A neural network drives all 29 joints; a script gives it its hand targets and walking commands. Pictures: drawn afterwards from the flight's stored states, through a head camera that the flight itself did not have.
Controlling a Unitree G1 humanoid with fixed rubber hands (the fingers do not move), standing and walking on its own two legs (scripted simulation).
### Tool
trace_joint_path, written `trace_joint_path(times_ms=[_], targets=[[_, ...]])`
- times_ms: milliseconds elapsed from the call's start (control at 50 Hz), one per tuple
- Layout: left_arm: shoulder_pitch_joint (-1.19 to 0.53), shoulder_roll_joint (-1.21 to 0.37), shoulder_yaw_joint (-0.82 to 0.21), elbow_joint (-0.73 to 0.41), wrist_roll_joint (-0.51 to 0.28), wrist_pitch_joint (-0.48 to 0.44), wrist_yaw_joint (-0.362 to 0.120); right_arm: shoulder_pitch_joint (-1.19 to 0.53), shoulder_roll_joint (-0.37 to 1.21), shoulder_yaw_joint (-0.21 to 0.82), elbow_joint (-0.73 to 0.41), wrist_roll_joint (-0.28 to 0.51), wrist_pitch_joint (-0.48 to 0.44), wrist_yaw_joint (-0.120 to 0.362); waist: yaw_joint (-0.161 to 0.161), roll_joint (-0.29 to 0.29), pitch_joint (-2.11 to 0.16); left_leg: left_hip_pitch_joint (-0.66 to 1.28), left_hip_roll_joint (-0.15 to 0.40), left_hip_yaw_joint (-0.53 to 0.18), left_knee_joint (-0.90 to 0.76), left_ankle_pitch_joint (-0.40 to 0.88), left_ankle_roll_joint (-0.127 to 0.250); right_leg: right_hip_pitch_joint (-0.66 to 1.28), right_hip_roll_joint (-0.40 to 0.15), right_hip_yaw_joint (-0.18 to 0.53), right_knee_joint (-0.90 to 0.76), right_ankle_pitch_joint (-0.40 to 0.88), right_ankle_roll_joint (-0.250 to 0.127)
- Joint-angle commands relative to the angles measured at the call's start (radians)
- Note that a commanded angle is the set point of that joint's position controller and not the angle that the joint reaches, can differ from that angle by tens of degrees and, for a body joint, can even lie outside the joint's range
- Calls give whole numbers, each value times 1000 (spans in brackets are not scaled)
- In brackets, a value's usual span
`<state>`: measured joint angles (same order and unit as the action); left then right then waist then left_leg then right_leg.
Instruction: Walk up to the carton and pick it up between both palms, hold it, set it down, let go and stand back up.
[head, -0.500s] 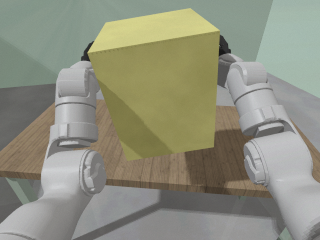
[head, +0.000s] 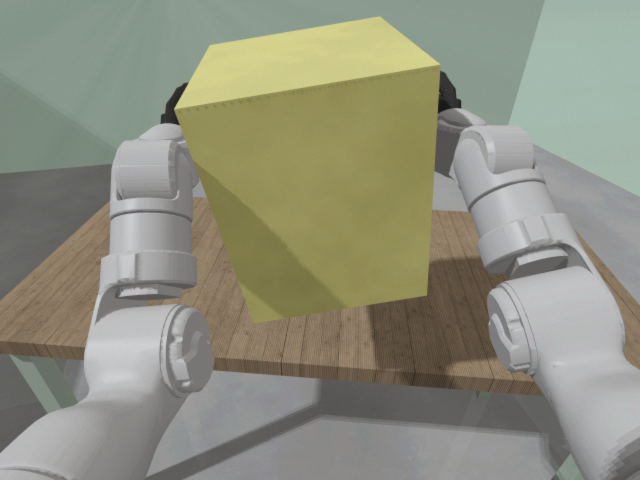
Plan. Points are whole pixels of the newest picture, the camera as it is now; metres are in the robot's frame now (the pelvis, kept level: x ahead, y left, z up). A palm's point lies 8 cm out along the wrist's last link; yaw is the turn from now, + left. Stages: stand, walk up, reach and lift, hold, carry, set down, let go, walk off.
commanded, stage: hold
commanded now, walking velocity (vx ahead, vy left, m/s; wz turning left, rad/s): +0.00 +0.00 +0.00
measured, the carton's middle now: (317, 169) +0.36 -0.02 +0.29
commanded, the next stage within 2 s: none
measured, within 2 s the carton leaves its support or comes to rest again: neither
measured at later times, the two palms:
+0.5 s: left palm (180, 143) +0.37 +0.13 +0.32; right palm (446, 129) +0.36 -0.16 +0.33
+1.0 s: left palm (183, 145) +0.37 +0.13 +0.32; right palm (445, 130) +0.36 -0.16 +0.33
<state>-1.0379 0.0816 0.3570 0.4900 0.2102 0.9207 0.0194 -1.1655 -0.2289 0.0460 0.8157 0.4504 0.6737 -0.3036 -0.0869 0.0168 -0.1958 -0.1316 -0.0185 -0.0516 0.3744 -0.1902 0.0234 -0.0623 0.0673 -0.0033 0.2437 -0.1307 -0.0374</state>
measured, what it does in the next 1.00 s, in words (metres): stands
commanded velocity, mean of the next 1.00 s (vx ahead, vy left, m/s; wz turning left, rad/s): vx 0.00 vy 0.00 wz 0.00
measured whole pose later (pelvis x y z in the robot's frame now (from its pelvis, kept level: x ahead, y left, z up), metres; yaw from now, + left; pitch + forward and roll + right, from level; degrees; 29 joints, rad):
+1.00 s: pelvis +0.00 +0.00 +0.00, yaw +0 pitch -3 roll -1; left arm -1.04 0.08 0.36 0.51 0.21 0.91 0.02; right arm -1.17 -0.23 0.06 0.83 0.45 0.68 -0.30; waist -0.09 0.02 -0.20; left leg -0.13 -0.02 -0.06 0.37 -0.19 0.02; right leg -0.06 0.07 0.01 0.24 -0.13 -0.04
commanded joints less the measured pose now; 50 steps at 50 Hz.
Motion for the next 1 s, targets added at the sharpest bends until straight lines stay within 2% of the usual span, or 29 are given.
trace_joint_path(times_ms=[0,120,420,540,660,760,980], targets=[[-766,-573,-347,-158,-170,-93,-131,-762,719,162,-306,162,-11,127,-9,28,-295,87,-8,-18,-25,226,-72,107,3,29,3,192,69],[-762,-575,-337,-151,-166,-91,-133,-754,715,162,-288,161,-14,130,-12,25,-271,87,-4,-16,-28,223,-75,102,3,28,0,185,67],[-780,-569,-320,-111,-165,-102,-131,-787,737,160,-294,155,-16,129,4,5,-287,71,-8,-15,-32,178,-59,95,-3,35,-3,161,70],[-793,-569,-329,-108,-172,-107,-129,-780,728,144,-278,150,-16,131,-12,19,-286,62,-7,-18,-36,164,-62,90,-2,38,-4,148,66],[-791,-568,-312,-75,-174,-112,-129,-804,733,142,-270,151,-17,128,1,4,-282,54,-6,-16,-35,155,-54,89,-5,38,-8,141,67],[-775,-569,-324,-97,-171,-111,-130,-790,730,154,-292,161,-16,123,-1,17,-293,70,-9,-19,-27,199,-61,100,-4,43,-4,197,72],[-777,-570,-335,-145,-177,-106,-128,-771,740,168,-312,169,-8,121,-3,13,-302,81,-11,-24,-23,221,-64,98,-4,45,0,215,74]])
